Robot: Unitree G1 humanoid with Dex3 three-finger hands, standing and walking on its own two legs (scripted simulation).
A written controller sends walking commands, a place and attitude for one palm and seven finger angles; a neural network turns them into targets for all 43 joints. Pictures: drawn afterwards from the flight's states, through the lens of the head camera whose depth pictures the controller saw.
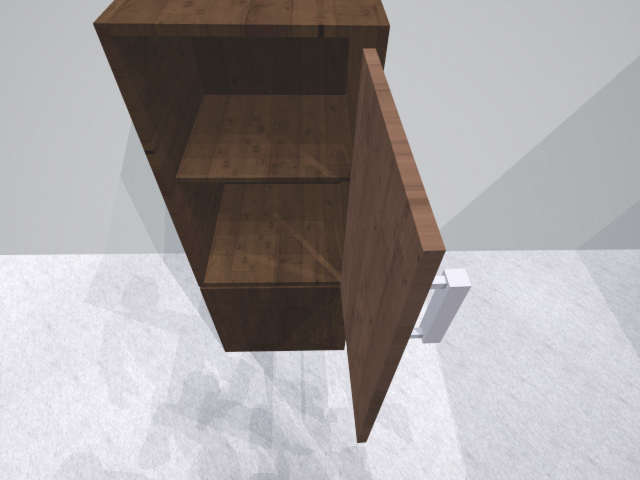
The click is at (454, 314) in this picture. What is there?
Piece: cupboard door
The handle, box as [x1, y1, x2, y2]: [409, 268, 470, 343]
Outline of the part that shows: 464,268 444,269 440,276 435,276 430,288 435,289 419,327 413,329 409,338 420,337 423,343 440,341 470,287 470,283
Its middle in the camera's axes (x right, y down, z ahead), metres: +0.12 +0.09 +0.46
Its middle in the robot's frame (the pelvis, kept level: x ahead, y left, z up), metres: +0.30 -0.10 +0.07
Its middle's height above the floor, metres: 0.85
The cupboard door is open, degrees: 92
